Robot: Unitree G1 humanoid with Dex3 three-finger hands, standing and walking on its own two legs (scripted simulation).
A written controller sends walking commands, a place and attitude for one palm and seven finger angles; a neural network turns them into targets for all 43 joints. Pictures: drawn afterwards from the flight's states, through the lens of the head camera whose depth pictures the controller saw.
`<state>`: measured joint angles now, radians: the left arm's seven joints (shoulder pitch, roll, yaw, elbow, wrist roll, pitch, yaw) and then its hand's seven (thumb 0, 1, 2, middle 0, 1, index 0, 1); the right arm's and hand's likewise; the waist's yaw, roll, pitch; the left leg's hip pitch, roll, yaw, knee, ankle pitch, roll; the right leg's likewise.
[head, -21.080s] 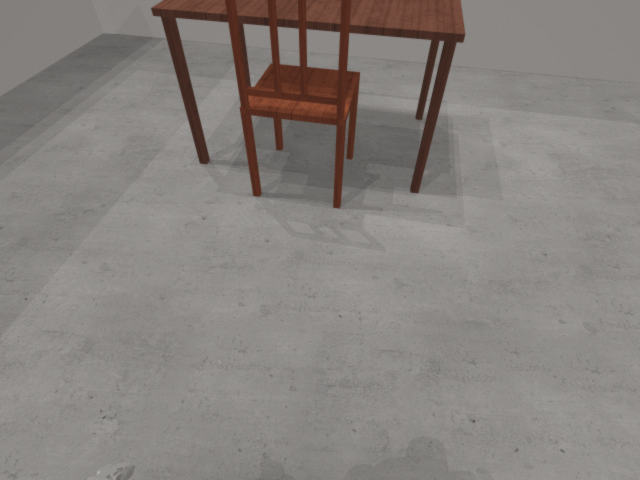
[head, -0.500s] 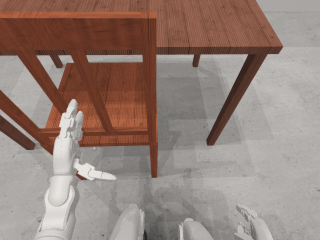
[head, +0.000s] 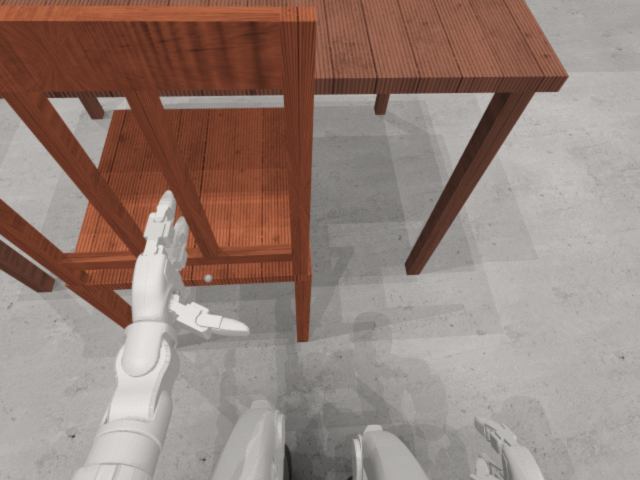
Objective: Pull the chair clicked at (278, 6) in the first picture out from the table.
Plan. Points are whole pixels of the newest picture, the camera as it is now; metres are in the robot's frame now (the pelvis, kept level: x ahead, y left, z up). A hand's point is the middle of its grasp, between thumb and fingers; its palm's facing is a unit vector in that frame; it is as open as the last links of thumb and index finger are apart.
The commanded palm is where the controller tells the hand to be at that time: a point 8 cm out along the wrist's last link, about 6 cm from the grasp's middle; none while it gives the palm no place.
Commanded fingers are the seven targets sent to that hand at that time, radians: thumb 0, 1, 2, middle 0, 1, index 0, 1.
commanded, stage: push the fingers through the gap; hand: left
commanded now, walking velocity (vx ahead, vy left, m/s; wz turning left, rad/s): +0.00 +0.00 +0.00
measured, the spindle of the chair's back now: (100, 194) +0.44 +0.28 +0.05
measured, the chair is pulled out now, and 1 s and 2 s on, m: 0.00 0.00 0.00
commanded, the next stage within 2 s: hook a spindle and tug to test in 1.10 s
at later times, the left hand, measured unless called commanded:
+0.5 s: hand (210, 235) +0.41 +0.15 +0.02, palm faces +0.08 -1.00 -0.04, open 17.0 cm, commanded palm +0.38 +0.20 +0.02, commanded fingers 0.00 -0.50 0.30 -0.06 -0.08 -0.06 -0.08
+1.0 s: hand (212, 222) +0.43 +0.15 +0.02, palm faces +0.10 -1.00 -0.02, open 16.9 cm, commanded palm +0.41 +0.19 +0.02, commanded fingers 0.00 -0.50 0.30 -0.06 -0.08 -0.06 -0.08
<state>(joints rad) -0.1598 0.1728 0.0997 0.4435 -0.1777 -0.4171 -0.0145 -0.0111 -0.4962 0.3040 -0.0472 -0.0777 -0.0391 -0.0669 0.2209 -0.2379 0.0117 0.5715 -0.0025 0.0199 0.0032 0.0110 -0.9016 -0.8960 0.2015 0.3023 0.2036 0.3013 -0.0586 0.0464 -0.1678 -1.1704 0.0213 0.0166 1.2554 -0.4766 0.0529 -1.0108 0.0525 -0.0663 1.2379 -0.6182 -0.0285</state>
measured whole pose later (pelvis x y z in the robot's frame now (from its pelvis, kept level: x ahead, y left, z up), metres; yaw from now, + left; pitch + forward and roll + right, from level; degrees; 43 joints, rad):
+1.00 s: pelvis +0.00 +0.00 +0.00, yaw -1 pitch +24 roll -4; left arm -0.50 0.24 0.23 0.80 -0.12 -0.52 -0.01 -0.01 -0.50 0.30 -0.06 -0.08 -0.06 -0.08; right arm 0.28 -0.25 -0.01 0.63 -0.02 0.09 0.04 0.01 -0.90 -0.90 0.20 0.30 0.20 0.30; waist -0.10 0.05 -0.17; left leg -1.22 0.03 0.02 1.27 -0.47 0.05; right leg -1.06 0.06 -0.07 1.25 -0.61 -0.03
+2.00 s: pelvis +0.00 +0.00 +0.00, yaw +0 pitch +24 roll -4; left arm -0.53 0.24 0.20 0.84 -0.11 -0.53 0.02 0.00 0.43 0.70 -0.49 -1.42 -0.45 -1.42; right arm 0.27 -0.24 -0.01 0.63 -0.03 0.11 0.05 0.01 -0.90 -0.90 0.20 0.30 0.20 0.30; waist -0.10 0.05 -0.17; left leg -1.22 0.02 0.01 1.27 -0.47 0.05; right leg -1.06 0.06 -0.07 1.25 -0.62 -0.03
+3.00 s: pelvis +0.05 +0.02 +0.07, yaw +0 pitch +16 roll -3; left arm -0.26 0.17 0.05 0.64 -0.09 -0.17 0.11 0.03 0.72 0.77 -0.34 -1.25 -0.46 -1.45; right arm 0.25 -0.22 0.03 0.53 0.05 0.19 -0.05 0.01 -0.90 -0.90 0.20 0.30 0.20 0.30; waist -0.06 0.05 -0.09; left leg -0.75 -0.01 0.05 0.87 -0.40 0.08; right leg -0.62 0.03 -0.02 0.88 -0.45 0.02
